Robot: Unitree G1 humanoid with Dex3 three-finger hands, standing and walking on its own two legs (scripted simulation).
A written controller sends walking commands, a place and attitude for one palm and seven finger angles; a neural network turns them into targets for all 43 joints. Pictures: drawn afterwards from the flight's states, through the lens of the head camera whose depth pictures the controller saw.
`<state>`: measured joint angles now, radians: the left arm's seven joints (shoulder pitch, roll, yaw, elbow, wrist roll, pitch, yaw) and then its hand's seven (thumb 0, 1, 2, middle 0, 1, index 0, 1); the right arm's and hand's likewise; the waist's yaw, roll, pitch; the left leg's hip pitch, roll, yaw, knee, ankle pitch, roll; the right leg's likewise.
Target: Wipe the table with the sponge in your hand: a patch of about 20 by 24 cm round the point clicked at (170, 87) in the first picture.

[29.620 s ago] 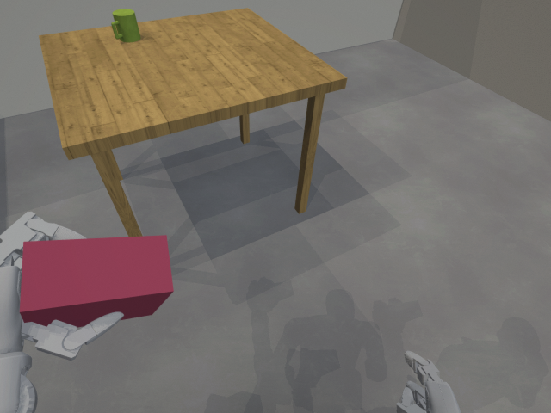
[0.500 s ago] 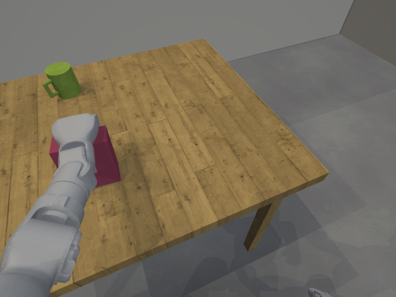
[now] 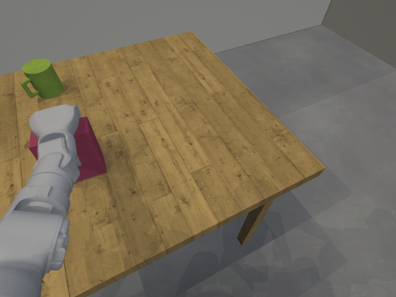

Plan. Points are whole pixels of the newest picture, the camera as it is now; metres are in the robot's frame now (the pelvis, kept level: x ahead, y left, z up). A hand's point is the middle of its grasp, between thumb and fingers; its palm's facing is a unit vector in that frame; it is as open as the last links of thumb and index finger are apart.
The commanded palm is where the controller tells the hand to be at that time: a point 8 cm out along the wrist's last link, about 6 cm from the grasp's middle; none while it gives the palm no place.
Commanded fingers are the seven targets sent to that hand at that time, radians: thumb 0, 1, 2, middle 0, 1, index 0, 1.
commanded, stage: slide back across to the first lane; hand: left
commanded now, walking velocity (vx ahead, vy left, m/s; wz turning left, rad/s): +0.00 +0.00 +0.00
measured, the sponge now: (75, 159) +0.43 +0.29 +0.00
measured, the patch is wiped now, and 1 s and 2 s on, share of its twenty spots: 1.00 1.00 1.00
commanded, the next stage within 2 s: wipe back along the first lane in 0.46 s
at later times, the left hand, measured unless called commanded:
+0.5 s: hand (37, 149) +0.41 +0.34 +0.06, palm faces -0.08 -0.05 -0.99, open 10.5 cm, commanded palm +0.38 +0.34 +0.11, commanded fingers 0.00 0.10 1.30 -1.20 -1.60 -1.20 -1.60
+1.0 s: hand (25, 167) +0.36 +0.35 +0.06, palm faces -0.04 -0.04 -1.00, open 10.5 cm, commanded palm +0.33 +0.33 +0.09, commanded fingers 0.00 0.10 1.30 -1.20 -1.60 -1.20 -1.60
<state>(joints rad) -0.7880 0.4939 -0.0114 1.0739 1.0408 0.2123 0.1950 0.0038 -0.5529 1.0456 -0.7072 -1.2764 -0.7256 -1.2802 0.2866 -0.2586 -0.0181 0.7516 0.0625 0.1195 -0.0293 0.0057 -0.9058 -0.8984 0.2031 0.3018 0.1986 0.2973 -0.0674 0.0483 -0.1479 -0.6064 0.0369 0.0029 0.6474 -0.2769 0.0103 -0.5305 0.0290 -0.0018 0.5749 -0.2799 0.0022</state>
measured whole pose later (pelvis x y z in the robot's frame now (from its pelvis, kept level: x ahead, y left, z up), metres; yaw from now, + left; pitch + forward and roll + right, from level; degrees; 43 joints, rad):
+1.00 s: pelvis +0.03 +0.02 +0.01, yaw +1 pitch +8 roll -2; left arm -0.36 0.52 0.00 0.59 0.98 0.22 0.15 0.00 -0.52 1.04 -0.65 -1.33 -0.67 -1.34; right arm 0.19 -0.27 -0.01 0.68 0.08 0.15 -0.01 0.01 -0.91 -0.90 0.20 0.30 0.20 0.30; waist 0.02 0.05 -0.12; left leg -0.43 0.01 0.00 0.58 -0.30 0.03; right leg -0.33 0.00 -0.01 0.48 -0.29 0.02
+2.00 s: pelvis +0.03 +0.00 +0.01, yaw +2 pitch +3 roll -1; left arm 0.07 0.42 -0.07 0.11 0.97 0.33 0.16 0.00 -0.50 1.04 -0.63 -1.35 -0.64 -1.36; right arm 0.08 -0.27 0.01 0.65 0.07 0.09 -0.02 0.01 -0.91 -0.90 0.20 0.30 0.20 0.30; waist 0.08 0.08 -0.09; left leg -0.30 0.01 -0.01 0.54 -0.29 0.01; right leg -0.23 0.01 -0.01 0.49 -0.31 0.00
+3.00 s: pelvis +0.01 -0.01 +0.02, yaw +2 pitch -2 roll -1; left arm 0.14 0.40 -0.13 -0.04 0.94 0.37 0.08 -0.01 -0.53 1.04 -0.67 -1.31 -0.69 -1.31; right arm 0.05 -0.25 0.02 0.70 0.04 0.05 -0.04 0.01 -0.90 -0.90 0.20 0.30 0.21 0.31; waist 0.11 0.09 -0.03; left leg -0.19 0.02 -0.01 0.46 -0.24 0.00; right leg -0.12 0.01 -0.01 0.42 -0.27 -0.01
